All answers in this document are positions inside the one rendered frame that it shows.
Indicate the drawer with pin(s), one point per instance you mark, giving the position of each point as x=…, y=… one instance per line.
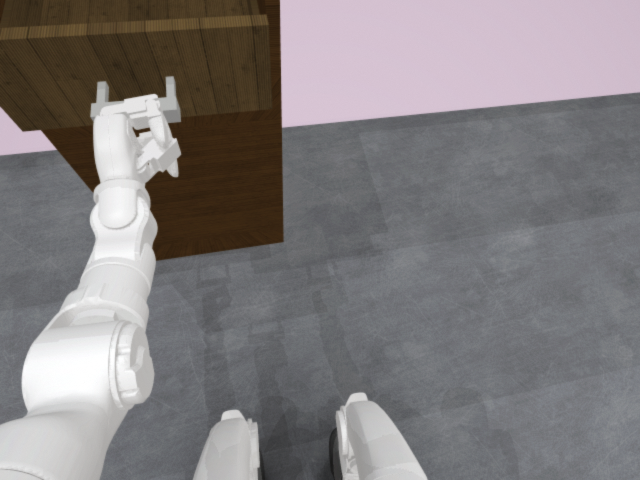
x=53, y=53

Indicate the cabinet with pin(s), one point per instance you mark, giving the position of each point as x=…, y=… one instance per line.
x=229, y=190

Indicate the robot left forearm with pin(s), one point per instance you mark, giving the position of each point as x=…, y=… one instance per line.
x=117, y=279

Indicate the robot right shin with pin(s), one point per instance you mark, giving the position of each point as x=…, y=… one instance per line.
x=349, y=466

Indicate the handle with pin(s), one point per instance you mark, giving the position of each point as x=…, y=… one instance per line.
x=169, y=104

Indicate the robot left upper arm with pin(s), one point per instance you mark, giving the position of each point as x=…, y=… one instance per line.
x=80, y=383

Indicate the robot left thigh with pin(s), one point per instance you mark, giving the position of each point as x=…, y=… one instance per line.
x=230, y=452

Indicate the robot left hand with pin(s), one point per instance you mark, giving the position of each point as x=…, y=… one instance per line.
x=116, y=147

